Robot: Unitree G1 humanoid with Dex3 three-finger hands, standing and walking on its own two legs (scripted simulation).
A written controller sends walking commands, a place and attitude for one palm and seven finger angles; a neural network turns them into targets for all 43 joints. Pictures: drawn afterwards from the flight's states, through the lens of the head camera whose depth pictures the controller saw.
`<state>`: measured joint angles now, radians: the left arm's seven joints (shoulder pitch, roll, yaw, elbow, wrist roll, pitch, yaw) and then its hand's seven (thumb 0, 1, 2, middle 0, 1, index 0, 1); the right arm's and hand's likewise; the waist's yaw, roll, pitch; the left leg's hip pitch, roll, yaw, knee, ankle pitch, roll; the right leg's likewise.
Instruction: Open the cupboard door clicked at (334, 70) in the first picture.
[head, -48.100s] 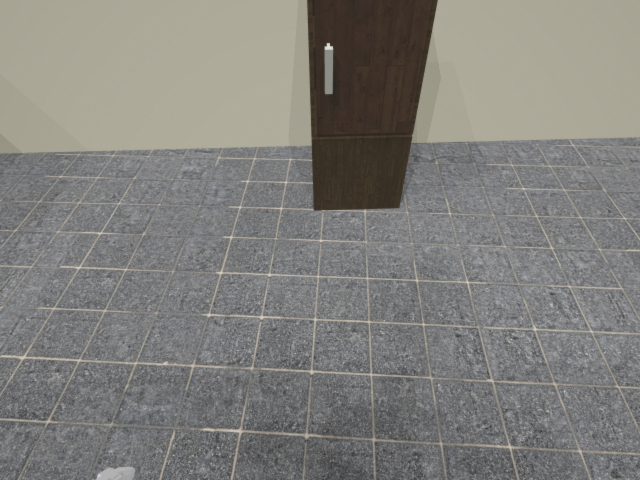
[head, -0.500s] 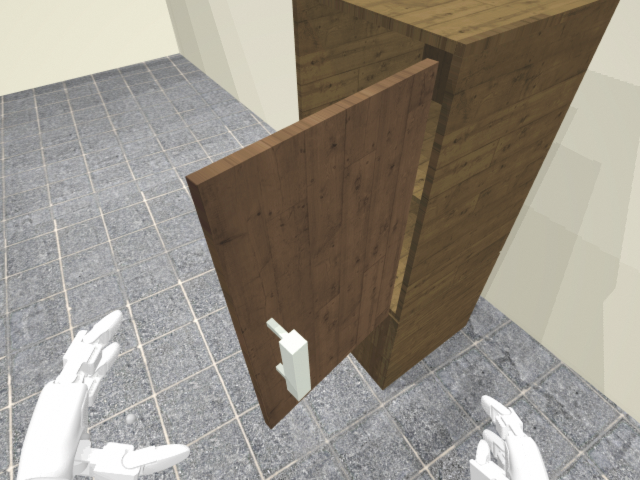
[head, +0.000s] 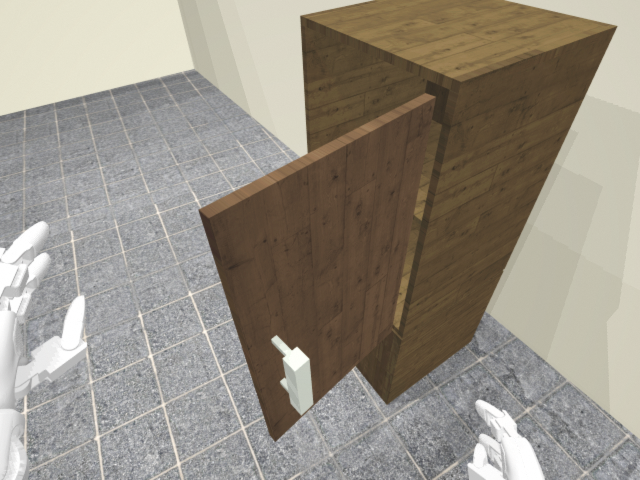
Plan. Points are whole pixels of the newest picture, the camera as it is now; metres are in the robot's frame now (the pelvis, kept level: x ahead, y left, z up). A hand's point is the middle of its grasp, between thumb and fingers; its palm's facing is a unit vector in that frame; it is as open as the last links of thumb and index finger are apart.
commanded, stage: draw the hand back to the body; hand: left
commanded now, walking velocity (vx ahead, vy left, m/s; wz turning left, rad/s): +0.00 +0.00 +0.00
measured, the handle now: (290, 373) +0.29 +0.09 -0.08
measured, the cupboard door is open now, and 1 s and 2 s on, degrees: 99 99 99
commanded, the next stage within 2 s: step back with the hand held close in 0.34 s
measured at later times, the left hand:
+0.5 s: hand (82, 343) +0.18 +0.25 +0.16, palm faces +0.45 -0.80 -0.40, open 7.4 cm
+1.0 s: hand (36, 384) +0.14 +0.27 +0.16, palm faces +0.41 -0.76 -0.50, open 7.4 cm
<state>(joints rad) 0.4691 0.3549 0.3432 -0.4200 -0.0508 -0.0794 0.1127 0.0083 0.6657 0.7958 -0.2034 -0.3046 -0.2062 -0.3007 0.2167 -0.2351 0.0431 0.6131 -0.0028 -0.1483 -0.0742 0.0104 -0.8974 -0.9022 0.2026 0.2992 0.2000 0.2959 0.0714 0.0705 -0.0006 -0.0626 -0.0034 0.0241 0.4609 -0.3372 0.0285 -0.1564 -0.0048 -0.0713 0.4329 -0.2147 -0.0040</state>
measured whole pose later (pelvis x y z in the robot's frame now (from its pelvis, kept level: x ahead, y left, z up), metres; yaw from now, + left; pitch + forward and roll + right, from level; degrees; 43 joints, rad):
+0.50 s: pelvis -0.01 -0.01 +0.00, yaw -1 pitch -5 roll -1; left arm 0.44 0.33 0.34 -0.39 -0.05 -0.10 0.10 0.02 0.89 0.89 -0.21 -0.30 -0.22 -0.30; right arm 0.20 -0.23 0.03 0.64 -0.01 -0.15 -0.07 0.01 -0.90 -0.90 0.20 0.30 0.20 0.30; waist 0.07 0.07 0.03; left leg -0.03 0.01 0.03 0.41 -0.30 0.02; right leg -0.12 0.01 -0.07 0.38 -0.17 -0.02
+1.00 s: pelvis -0.06 +0.01 -0.01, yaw -2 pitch -1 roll +0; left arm 0.53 0.40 0.43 -0.49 -0.01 -0.17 0.14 0.02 0.89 0.89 -0.22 -0.31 -0.22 -0.30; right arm 0.20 -0.23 0.00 0.53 -0.01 -0.03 -0.09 0.01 -0.90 -0.90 0.20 0.30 0.20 0.30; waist 0.01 -0.01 0.04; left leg -0.26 -0.04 0.07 0.57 -0.29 0.06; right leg -0.37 -0.04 -0.02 0.54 -0.15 0.02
